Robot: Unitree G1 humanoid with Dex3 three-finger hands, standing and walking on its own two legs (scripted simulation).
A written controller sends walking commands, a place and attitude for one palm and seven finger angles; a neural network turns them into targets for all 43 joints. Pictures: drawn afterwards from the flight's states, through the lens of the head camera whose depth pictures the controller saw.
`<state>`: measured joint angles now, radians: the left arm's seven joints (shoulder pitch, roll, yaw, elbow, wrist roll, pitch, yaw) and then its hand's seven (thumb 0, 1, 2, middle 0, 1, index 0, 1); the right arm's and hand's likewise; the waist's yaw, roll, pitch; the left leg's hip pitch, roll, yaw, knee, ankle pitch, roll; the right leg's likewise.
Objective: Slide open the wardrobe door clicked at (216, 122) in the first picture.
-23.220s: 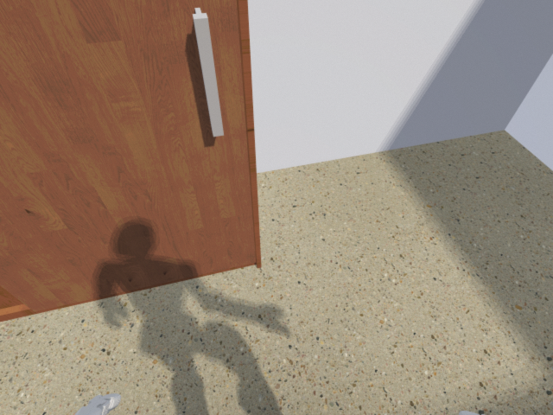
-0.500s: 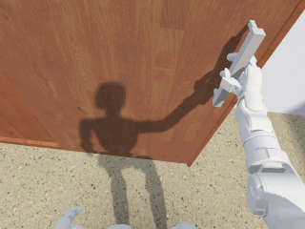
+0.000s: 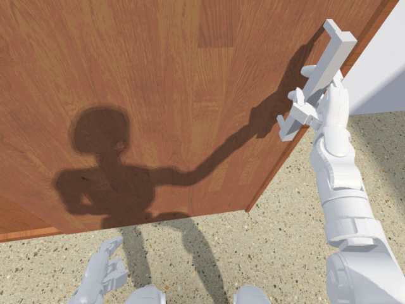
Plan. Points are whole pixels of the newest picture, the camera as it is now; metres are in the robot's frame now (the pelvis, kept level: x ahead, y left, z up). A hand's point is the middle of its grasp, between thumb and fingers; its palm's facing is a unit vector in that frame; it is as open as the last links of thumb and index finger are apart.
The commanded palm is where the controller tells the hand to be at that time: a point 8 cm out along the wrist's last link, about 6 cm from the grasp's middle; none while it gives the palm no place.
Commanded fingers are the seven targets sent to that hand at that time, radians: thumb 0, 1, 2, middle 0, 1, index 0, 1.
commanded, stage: step sideways, sliding the door along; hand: right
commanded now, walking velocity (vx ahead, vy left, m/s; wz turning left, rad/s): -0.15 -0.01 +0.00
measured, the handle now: (304, 89) +0.49 -0.20 +0.13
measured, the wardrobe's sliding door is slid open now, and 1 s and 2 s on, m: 0.01 0.17 0.27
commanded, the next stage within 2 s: none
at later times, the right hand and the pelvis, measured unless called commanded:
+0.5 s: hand (255, 107) +0.43 -0.09 +0.14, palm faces +0.23 +0.97 -0.03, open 6.4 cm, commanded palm +0.39 -0.06 +0.14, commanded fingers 0.00 -0.90 -0.90 0.45 1.40 0.45 1.40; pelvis +0.09 +0.04 +0.02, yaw -5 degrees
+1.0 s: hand (219, 113) +0.41 -0.02 +0.14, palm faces +0.08 +1.00 -0.03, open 6.3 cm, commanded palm +0.38 -0.03 +0.14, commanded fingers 0.00 -0.90 -0.90 0.45 1.40 0.45 1.40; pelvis +0.09 +0.06 +0.00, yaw +4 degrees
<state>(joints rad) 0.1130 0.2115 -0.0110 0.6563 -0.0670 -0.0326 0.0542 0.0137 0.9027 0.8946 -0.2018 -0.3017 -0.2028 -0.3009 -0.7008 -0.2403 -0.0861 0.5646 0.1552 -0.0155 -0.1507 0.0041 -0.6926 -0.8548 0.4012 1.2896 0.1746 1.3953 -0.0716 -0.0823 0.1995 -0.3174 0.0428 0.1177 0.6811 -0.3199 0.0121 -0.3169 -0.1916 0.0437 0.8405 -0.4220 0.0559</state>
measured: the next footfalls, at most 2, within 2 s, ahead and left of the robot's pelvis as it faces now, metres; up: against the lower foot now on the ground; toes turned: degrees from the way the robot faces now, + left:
right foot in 0.08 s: +0.03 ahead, -0.16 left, +0.00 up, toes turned -8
right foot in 0.50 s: +0.09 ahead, -0.10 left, +0.00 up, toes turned -13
